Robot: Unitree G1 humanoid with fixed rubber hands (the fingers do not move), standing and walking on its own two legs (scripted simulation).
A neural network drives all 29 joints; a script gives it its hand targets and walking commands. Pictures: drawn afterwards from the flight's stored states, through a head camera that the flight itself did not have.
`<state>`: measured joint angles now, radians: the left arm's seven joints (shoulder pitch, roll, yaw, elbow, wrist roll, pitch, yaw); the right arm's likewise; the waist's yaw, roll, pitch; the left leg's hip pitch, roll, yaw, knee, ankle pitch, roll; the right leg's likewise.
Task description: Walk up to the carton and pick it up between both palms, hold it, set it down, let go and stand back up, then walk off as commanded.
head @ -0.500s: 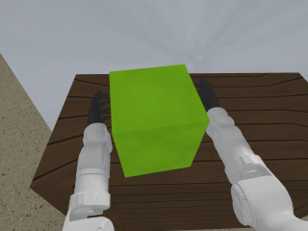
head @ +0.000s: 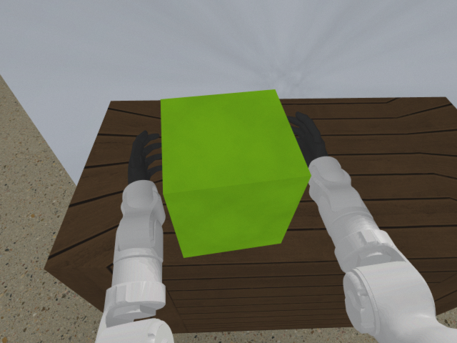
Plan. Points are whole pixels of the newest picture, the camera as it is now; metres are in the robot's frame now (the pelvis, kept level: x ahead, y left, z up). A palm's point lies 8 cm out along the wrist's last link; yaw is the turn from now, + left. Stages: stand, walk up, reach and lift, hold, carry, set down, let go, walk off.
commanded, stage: set down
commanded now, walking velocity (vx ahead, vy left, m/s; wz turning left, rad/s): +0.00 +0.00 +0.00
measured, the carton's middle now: (226, 178) +0.42 +0.03 +0.05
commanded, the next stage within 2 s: none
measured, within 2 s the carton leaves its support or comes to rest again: neither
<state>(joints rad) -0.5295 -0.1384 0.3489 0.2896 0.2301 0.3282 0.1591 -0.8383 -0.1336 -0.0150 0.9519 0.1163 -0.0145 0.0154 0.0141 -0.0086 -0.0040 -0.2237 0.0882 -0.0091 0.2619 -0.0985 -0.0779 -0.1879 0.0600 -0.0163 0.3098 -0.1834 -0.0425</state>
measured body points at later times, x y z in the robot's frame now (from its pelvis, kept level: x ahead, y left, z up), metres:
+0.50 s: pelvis +0.02 +0.00 +0.00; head +0.07 +0.00 +0.45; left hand +0.40 +0.18 +0.09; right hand +0.46 -0.12 +0.10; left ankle +0.02 +0.17 -0.75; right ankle -0.02 -0.08 -0.75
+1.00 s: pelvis +0.01 +0.00 +0.00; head +0.08 +0.01 +0.44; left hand +0.39 +0.18 +0.05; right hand +0.45 -0.12 +0.07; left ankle +0.02 +0.17 -0.75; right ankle -0.02 -0.08 -0.75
